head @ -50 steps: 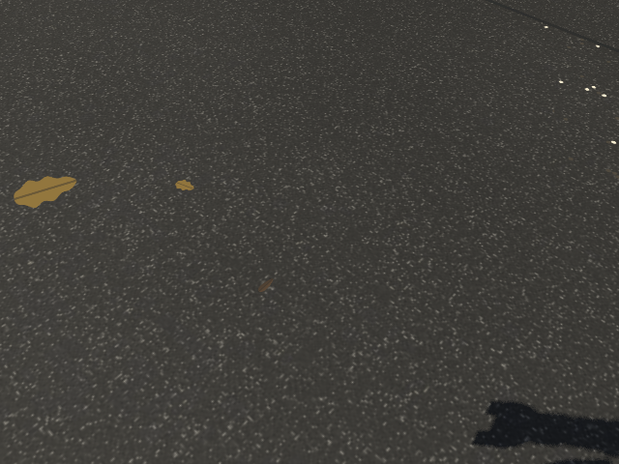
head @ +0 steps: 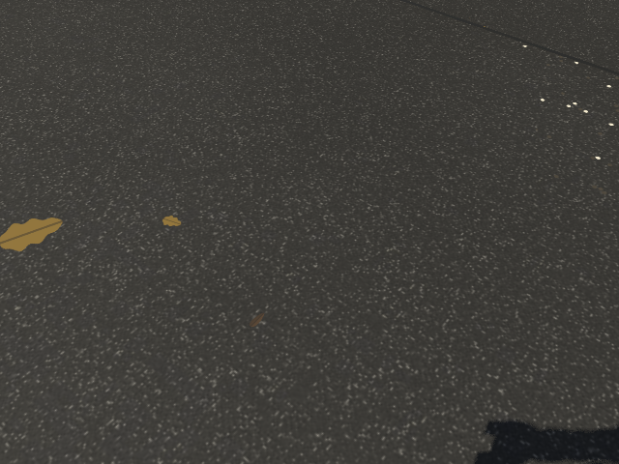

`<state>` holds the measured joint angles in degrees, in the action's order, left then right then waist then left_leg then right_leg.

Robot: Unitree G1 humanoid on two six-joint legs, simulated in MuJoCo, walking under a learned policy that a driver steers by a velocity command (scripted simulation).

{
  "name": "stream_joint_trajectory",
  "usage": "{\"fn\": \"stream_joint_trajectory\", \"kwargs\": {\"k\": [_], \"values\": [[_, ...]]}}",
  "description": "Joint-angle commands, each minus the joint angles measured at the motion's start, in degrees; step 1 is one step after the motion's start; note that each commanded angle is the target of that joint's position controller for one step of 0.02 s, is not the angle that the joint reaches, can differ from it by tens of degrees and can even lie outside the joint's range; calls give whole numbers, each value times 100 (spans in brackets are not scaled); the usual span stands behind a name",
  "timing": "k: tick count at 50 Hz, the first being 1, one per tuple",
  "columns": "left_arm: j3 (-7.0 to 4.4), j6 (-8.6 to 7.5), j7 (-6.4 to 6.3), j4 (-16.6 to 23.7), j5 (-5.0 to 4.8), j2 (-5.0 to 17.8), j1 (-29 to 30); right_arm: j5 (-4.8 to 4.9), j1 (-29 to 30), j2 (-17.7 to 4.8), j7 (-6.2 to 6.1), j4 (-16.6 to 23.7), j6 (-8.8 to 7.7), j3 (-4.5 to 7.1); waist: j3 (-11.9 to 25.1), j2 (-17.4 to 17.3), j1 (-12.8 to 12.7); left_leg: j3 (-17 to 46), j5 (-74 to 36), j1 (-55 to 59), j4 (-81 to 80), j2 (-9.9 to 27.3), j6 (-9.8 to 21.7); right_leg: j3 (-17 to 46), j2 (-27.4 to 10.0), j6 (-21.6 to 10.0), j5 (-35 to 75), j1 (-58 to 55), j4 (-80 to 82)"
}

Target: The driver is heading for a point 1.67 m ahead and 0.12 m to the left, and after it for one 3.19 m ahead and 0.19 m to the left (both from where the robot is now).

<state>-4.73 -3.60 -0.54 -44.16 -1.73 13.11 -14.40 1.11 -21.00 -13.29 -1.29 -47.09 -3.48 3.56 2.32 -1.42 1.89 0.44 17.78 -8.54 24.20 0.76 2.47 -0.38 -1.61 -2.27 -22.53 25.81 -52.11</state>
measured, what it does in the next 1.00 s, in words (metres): walks ahead: right foot, then left foot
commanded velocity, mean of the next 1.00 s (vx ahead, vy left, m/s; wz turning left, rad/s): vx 0.62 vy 0.00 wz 0.00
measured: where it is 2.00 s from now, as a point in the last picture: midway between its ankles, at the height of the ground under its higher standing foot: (323, 292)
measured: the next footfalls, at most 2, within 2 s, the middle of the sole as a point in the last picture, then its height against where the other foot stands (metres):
right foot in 0.14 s outside the picture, level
left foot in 0.60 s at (301, 456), level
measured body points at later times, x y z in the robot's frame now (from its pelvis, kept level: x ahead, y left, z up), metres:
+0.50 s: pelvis +0.26 -0.06 -0.01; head +0.28 -0.07 +0.44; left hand +0.18 +0.18 -0.14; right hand +0.50 -0.28 -0.09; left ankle +0.46 +0.07 -0.69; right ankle +0.08 -0.16 -0.74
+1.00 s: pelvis +0.58 -0.03 +0.00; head +0.61 -0.03 +0.45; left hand +0.77 +0.21 -0.10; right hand +0.63 -0.29 -0.14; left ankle +0.52 +0.04 -0.74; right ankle +0.74 -0.15 -0.71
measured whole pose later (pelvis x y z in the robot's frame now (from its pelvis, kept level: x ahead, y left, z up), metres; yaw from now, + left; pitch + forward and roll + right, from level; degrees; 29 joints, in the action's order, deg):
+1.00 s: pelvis +0.58 -0.03 +0.00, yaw +1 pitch +0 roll +2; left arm -1.1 -3.6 0.2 -45.7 0.4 13.9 -3.1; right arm 0.1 -14.5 -14.2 -0.1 -53.4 -3.9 1.1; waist -3.0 2.8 3.5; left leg -5.1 13.3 -3.8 16.5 -6.1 5.0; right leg 2.4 -2.9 0.2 2.5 31.7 -33.7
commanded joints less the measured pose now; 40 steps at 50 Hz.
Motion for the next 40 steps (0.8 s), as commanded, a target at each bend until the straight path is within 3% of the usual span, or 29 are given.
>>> {"fn": "stream_joint_trajectory", "kwargs": {"k": [1,2,3,4,6,7,8,9,10,11,13,14,16,19,22,25,27,28,29,30,31,32,33,34,35,36,37,39,40], "values": [[13,-276,103,493,52,189,724,77,478,-952,29,451,-117,225,-455,-635,-24,1209,1065,-293,-1716,1103,787,-113,-182,92,512,310,940],[33,-45,336,547,527,183,793,-337,358,-1062,159,305,-69,275,-423,-610,-24,768,1249,-562,-1714,776,750,-483,142,133,294,-254,1456],[7,63,405,529,501,207,702,-353,294,-1097,215,258,-43,314,-465,-783,-32,699,1328,-757,-1655,819,790,-667,235,141,433,-707,1708],[-2,109,399,464,408,246,419,-284,354,-1089,243,245,-24,324,-472,-730,-187,684,1518,-1076,-1511,907,801,-773,252,110,850,-1292,1971],[-102,70,284,87,376,526,-757,-271,559,-941,255,273,-23,275,-334,-148,-811,449,1252,-1977,-365,732,709,-746,345,20,713,-2853,2198],[-222,-27,189,-250,452,932,-1997,-378,890,-578,258,391,-40,152,60,962,-1489,-129,696,-2720,1906,185,572,194,-310,-63,-277,-3883,2617],[-261,-135,115,-199,580,1623,-2484,-287,1301,152,224,882,-122,-47,263,2380,-1557,122,1573,-4060,4076,-532,453,3296,-1830,-382,-2991,-3968,3952],[-210,-87,83,-21,562,1510,-1617,-226,1108,-115,248,982,-138,-3,-73,1577,-1003,831,842,-4759,4912,-428,563,4890,-2178,-814,-3880,-3338,4631],[-148,-85,106,110,459,1301,-955,-238,1157,-410,293,988,-127,43,-477,855,-611,712,55,-4949,5051,95,543,4204,-2166,-826,-3266,-2969,4379],[-81,-126,150,134,377,1045,-699,-330,991,-605,362,859,-131,73,-392,438,-415,522,-364,-4466,4718,373,412,3295,-1765,-716,-2421,-2571,4241],[38,-201,137,86,347,752,-595,-449,731,-629,473,685,-25,73,-346,653,-214,288,-618,-3829,4381,585,140,2282,-1219,-612,-1599,-2038,4537],[75,-242,129,-31,340,662,-736,-434,825,-556,520,722,41,47,-481,758,-213,201,-832,-3843,4374,606,54,2032,-1110,-665,-1322,-1901,4686],[72,-289,135,-213,305,655,-1041,-367,1242,-507,528,852,131,12,-808,577,-260,85,-1162,-4251,4094,642,-54,1668,-1026,-793,-721,-1986,4902],[86,-325,140,-357,243,644,-1360,-346,2014,-493,526,1097,142,-32,-972,401,-406,-147,-1571,-4331,3148,579,-154,1066,-891,-864,325,-2194,5107],[88,-373,105,-474,232,693,-1465,-276,2586,-401,560,1285,129,-110,-1094,491,-482,-408,-2040,-3700,2028,490,-40,600,-883,-818,1304,-2268,5438],[97,-368,78,-676,225,787,-1577,-276,2888,-386,545,1386,111,-153,-1178,434,-496,-648,-1976,-3283,1292,334,242,243,-1019,-806,2794,-2927,5462],[93,-332,61,-797,282,950,-1555,-303,2667,-408,452,1330,97,-150,-886,611,-326,-943,-1455,-2491,1008,-127,475,-70,-1013,-673,5722,-3335,4611],[68,-283,24,-886,329,1079,-1637,-347,2217,-498,384,1205,72,-116,-557,816,-127,-1027,-1164,-1930,1013,-419,559,-116,-1043,-572,7248,-3538,3783],[30,-211,-28,-958,378,1219,-1616,-365,1221,-675,310,912,23,-42,-43,961,311,-943,-1039,-958,902,-600,661,-147,-1031,-430,7907,-3501,2537],[14,-164,-76,-958,330,1263,-1451,-416,-26,-864,236,510,-55,39,558,867,878,-725,-1782,511,457,-369,768,-306,-818,-263,7258,-2917,992],[113,-165,-65,-771,284,805,-1639,-536,-842,-1382,151,305,-92,158,1472,180,884,599,-1784,2181,865,972,852,-276,-343,-246,4245,-1611,-906],[393,-227,28,-822,92,-129,-2249,-7,-511,-1695,235,398,-192,223,2575,-2078,310,4105,-2371,4053,48,2445,1932,703,884,152,-844,728,-3183],[181,-353,40,-840,-48,744,-1772,31,-223,-1260,247,415,-162,153,2420,-1010,605,3895,-2857,3562,-219,2202,1827,1351,609,81,-768,1030,-3649],[133,-381,32,-579,-189,939,-1050,-71,262,-1006,226,454,-179,70,1391,-526,407,2572,-3816,2506,-189,2032,1659,1073,284,100,-507,1085,-3407],[169,-365,-4,-446,-110,855,-666,-108,662,-892,263,409,-241,37,692,283,121,1799,-4540,1408,-362,1778,1493,735,-52,163,-231,926,-2958],[119,-301,-36,-413,-6,837,-461,-127,894,-731,273,385,-299,-3,390,337,-64,1365,-4656,749,-547,1554,1362,618,-256,186,-35,744,-2527],[118,-203,-32,-422,20,743,-518,-183,972,-565,294,307,-329,-73,186,212,-238,1038,-4810,200,-808,1385,1259,583,-351,163,85,424,-2363],[182,-52,-34,-429,68,395,-740,-154,962,-539,313,130,-394,-103,91,-11,-447,626,-5370,-280,-1036,1251,1240,494,-383,203,348,147,-1810],[190,-7,-39,-390,93,355,-698,-149,1040,-595,293,60,-404,-104,0,-35,-538,376,-5617,-519,-1106,1148,1227,422,-373,253,535,97,-1405]]}}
